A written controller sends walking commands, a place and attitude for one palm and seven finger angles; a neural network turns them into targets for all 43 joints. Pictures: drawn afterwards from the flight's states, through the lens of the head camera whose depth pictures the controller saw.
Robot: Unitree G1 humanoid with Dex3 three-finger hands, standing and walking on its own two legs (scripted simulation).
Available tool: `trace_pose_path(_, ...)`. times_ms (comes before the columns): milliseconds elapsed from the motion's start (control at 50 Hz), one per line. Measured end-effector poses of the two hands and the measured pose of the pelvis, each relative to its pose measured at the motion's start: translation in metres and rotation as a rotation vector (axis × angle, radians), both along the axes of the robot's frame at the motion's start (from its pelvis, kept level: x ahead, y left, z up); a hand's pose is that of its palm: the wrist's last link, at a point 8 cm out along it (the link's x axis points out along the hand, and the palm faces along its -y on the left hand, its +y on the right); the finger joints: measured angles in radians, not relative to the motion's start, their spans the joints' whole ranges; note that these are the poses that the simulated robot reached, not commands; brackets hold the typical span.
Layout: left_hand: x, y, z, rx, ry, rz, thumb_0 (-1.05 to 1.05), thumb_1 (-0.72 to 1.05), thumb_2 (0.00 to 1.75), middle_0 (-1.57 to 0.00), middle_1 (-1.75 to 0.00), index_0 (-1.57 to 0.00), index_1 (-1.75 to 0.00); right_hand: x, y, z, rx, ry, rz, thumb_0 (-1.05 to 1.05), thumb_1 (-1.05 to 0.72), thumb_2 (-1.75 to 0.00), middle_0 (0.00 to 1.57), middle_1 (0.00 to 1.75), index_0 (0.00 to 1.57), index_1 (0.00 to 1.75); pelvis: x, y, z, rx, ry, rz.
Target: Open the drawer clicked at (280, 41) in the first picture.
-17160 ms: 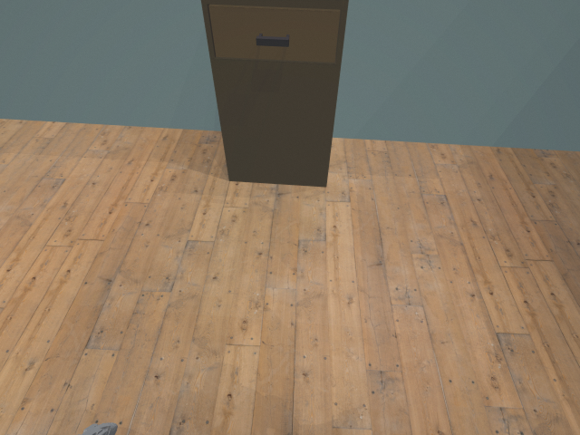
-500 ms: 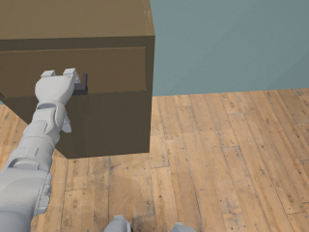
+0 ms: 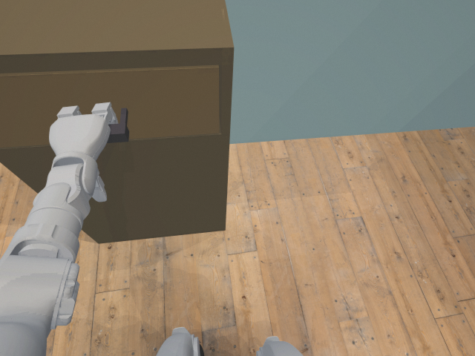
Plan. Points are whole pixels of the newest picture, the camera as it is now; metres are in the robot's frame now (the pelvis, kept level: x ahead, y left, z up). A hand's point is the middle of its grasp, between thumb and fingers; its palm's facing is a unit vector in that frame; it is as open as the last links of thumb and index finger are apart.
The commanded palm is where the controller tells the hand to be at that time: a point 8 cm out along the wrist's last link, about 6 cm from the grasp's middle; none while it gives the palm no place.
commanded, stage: close the thumb around the handle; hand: left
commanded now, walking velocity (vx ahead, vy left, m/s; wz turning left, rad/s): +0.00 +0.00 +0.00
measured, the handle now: (95, 124) +0.53 +0.24 +0.03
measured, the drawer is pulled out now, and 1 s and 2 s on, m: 0.00 0.00 0.13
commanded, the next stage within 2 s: pull the drawer open in 0.80 s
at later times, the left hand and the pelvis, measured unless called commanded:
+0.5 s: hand (96, 151) +0.48 +0.24 +0.01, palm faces -0.08 -0.06 -1.00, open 9.4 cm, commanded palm +0.47 +0.24 +0.06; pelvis +0.00 +0.00 +0.00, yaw +0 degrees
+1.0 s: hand (96, 151) +0.48 +0.24 +0.01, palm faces -0.09 -0.04 -1.00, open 5.5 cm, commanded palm +0.46 +0.23 +0.06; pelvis +0.01 +0.00 +0.00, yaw +0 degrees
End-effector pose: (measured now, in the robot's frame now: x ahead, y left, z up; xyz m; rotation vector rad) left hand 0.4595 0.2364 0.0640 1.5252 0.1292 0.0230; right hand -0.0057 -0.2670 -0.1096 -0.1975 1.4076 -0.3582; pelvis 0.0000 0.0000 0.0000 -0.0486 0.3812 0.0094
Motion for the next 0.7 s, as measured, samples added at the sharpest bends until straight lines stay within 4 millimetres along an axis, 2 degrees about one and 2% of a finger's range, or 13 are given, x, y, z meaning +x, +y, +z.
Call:
trace_pose_path(180, 0.0054, -0.0005, -0.0018, 0.001, 0.003, 0.008, 0.00, -0.47, 0.31, -0.33, -1.21, -0.32, -1.20, 0.0009, -0.0006, -0.0002, -0.008, 0.002, 0.007, 0.00, -0.91, -0.90, 0.20, 0.30, 0.20, 0.30, -0.0008, 0.0006, -0.0013, -0.002, 0.009, 0.004)
trace_pose_path(280, 0.0080, -0.0006, -0.0029, -0.002, 0.011, 0.013, 0.00, -0.35, 0.36, -0.34, -1.22, -0.33, -1.22, 0.0011, -0.0016, 0.0006, -0.013, 0.002, 0.007, 0.00, -0.91, -0.90, 0.20, 0.30, 0.20, 0.30, -0.0004, 0.0001, -0.0016, -0.002, 0.012, 0.003)
trace_pose_path(400, 0.0085, -0.0001, -0.0025, -0.008, 0.013, 0.008, 0.00, -0.09, 0.47, -0.35, -1.24, -0.35, -1.24, 0.0006, -0.0024, 0.0009, -0.014, 0.005, 0.003, 0.00, -0.91, -0.90, 0.20, 0.30, 0.20, 0.30, 0.0009, -0.0005, -0.0014, -0.002, 0.012, 0.001)
trace_pose_path(700, 0.0085, -0.0002, -0.0026, -0.001, 0.007, 0.009, 0.00, 0.67, 0.80, -0.39, -1.31, -0.40, -1.33, 0.0045, -0.0017, 0.0003, -0.005, 0.012, 0.003, 0.00, -0.91, -0.90, 0.20, 0.30, 0.20, 0.30, 0.0047, -0.0003, -0.0003, -0.001, 0.012, 0.001)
